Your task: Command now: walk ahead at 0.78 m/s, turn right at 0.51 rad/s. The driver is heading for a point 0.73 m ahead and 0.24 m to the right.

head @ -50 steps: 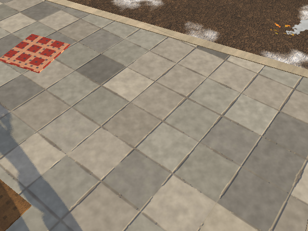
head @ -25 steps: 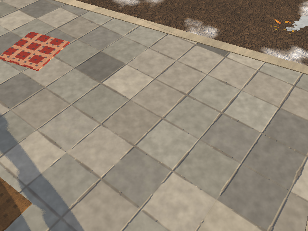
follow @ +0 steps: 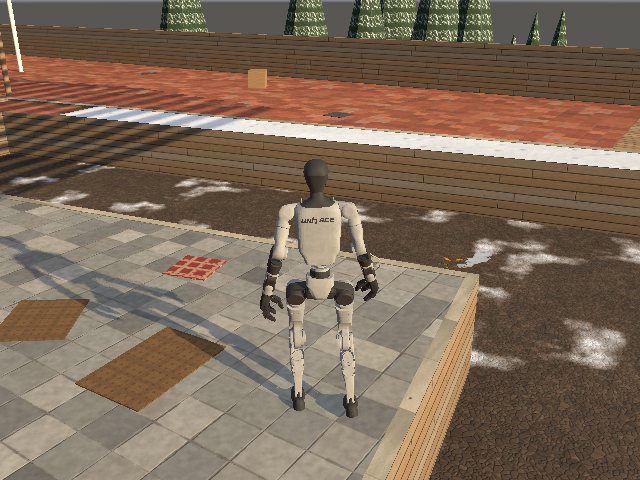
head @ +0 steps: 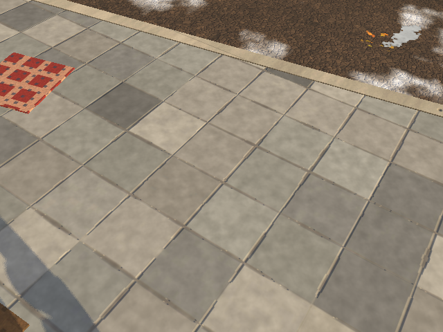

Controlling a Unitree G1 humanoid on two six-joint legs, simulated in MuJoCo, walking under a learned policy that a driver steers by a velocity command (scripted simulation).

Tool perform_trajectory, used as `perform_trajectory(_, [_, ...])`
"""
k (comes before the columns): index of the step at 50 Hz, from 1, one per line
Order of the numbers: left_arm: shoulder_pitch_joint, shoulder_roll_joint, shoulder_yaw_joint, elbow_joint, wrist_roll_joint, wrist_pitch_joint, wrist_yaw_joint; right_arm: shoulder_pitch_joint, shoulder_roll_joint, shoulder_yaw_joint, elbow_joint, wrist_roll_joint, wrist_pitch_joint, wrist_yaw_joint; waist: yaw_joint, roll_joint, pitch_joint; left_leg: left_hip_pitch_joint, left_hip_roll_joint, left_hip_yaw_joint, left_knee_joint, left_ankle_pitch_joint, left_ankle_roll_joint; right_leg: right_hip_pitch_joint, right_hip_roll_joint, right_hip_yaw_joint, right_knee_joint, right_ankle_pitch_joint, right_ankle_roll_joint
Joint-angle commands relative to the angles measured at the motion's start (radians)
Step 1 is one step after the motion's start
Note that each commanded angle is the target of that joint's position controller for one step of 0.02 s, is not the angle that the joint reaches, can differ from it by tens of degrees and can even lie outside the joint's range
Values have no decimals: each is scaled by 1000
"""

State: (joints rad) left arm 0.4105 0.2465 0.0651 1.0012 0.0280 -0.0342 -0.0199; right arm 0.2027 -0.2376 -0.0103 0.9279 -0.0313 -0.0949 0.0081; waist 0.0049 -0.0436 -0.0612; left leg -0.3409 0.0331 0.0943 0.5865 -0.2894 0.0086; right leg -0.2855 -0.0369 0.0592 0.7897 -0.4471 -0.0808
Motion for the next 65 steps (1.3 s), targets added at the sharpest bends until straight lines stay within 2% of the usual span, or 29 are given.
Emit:
perform_trajectory(1, [-236,-12,-13,-225,-3,-35,-20,236,-196,-49,24,-10,4,-28,-67,252,144,385,443,-768,-481,-742,116,-763,-16,41,554,127,-44])
perform_trajectory(3, [-204,22,0,-206,8,-26,-38,128,-131,-39,-7,5,-14,-20,-11,108,135,287,344,-459,-477,-438,76,-657,-66,34,540,263,-14])
perform_trajectory(8, [-290,2,5,-230,6,26,-58,221,-53,-28,38,5,-43,-20,-12,84,172,280,223,-36,-490,-8,-1,-644,-46,-49,515,407,9])
perform_trajectory(12, [-455,2,-7,-290,-4,31,-61,282,-33,-22,45,0,-49,-24,-36,110,226,316,182,127,-523,207,1,-610,-34,-167,269,449,-16])
perform_trajectory(14, [-527,1,-17,-324,0,25,-67,301,-57,-25,53,3,-46,-35,-39,93,249,376,194,180,-519,390,5,-555,-22,-227,107,420,-42])
perform_trajectory(16, [-516,17,-17,-332,-8,22,-68,299,-99,-33,52,2,-38,-47,-12,118,197,432,201,239,-409,938,-5,-390,48,-303,-5,387,-97])
perform_trajectory(19, [-207,97,12,-269,-13,25,-46,268,-203,-69,28,1,2,-64,158,207,23,494,260,231,19,1451,10,-86,139,-316,-20,246,-166])
perform_trajectory(21, [105,191,71,-166,-15,17,-16,187,-218,-86,-13,-8,23,-34,283,152,-101,212,219,183,585,1013,46,371,142,-170,-171,111,-220])
perform_trajectory(22, [-12,238,84,-161,-19,19,-4,117,-61,-52,-74,-17,11,-13,165,-86,3,-188,37,126,901,-62,32,460,-38,154,-198,45,-263])
perform_trajectory(23, [-49,308,89,-197,7,34,-10,64,-62,-47,-207,14,-18,-8,106,-151,-92,-523,-83,-75,1097,-148,-11,643,-169,676,-412,-36,-436])
perform_trajectory(24, [-10,278,88,-202,9,32,3,1,-112,-45,-226,2,-48,-7,129,7,-70,-594,-3,-177,1045,-79,1,622,-221,727,-547,-97,-394])
perform_trajectory(26, [-55,195,66,-181,4,8,17,8,-121,-43,-210,-7,-56,-10,31,180,75,-497,64,-184,878,-29,-10,349,-172,593,-592,50,-328])
perform_trajectory(29, [-107,145,36,-198,-18,-39,28,34,-91,-33,-212,-49,9,0,-57,179,133,-368,117,-174,741,-63,-68,74,-65,409,-600,212,-300])
perform_trajectory(32, [-60,175,34,-190,-24,-66,24,-162,-68,-13,-307,-35,27,11,-19,122,204,-326,114,-91,476,85,-82,-68,11,293,-647,418,-265])
perform_trajectory(34, [-19,160,30,-177,-32,-71,17,-232,-44,2,-328,-21,22,25,24,72,194,-214,82,-57,239,299,-54,-62,61,202,-632,618,-208])
perform_trajectory(38, [66,177,26,-137,-42,-76,16,-286,-51,3,-340,-3,14,25,92,7,143,-108,-7,-13,-16,473,24,202,8,179,-595,1010,-139])
perform_trajectory(41, [59,240,38,-119,-20,-71,36,-59,-139,-37,-276,-10,-7,-4,-20,-65,-2,98,-87,-43,-117,415,58,389,-21,201,-251,1341,-55])
perform_trajectory(42, [3,240,39,-131,-24,-67,38,108,-162,-51,-221,-4,-15,-13,-112,-56,-58,256,-45,-49,-203,543,65,345,17,173,-48,1234,-33])
perform_trajectory(43, [-12,167,26,-160,-24,-68,39,249,-222,-64,-184,-18,-20,-22,-149,13,-153,498,104,-140,-78,822,80,162,86,141,234,832,-15])
perform_trajectory(44, [179,-46,-30,-126,-27,-55,28,250,-223,-62,-181,2,-48,-4,-43,371,-353,886,401,-532,54,1272,285,-202,217,217,638,-220,47])
perform_trajectory(45, [184,66,-21,-126,-57,-54,26,276,-186,-67,-186,5,-51,18,-94,275,-447,886,414,-646,-35,1194,326,-251,194,264,708,-191,57])
perform_trajectory(46, [75,138,-1,-152,-89,-43,30,163,-163,-76,-193,21,-51,20,-79,189,-315,747,392,-575,-117,893,334,-314,128,224,660,-108,70])
perform_trajectory(47, [-60,176,6,-187,-75,-33,40,53,-112,-63,-205,34,-45,19,-62,31,-155,541,323,-465,-177,807,288,-307,71,140,593,-39,79])
perform_trajectory(48, [-126,169,14,-200,-66,-23,42,11,-78,-47,-200,37,-43,19,-42,-4,-56,389,286,-402,-232,803,268,-299,53,110,550,-12,86])
perform_trajectory(51, [-49,63,0,-204,-47,5,43,-22,-63,-35,-152,22,-49,26,52,82,19,127,210,-231,-325,878,236,-147,-6,74,340,55,91])
perform_trajectory(54, [-93,25,-17,-227,-34,5,44,-52,-126,-50,-129,19,-39,11,56,133,-17,82,161,-107,-335,981,221,-78,-15,20,77,238,94])
perform_trajectory(59, [-245,72,-7,-262,-28,8,33,3,-161,-59,-90,34,-3,-8,1,133,-34,143,168,-93,-322,765,197,-39,-9,2,-119,411,80])
perform_trajectory(63, [-274,83,9,-264,-20,10,36,5,-130,-49,-58,52,15,-10,16,120,7,143,145,-117,-220,487,143,57,8,-20,-343,474,33])
perform_trajectory(65, [-268,158,27,-265,-13,13,49,157,-92,-40,-30,21,8,-8,-63,-36,-62,35,31,-67,-132,169,43,273,-135,121,-315,940,-49])
